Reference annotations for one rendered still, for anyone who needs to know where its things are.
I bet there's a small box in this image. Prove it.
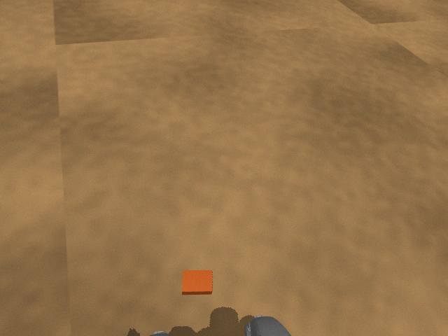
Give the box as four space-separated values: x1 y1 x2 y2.
182 270 212 295

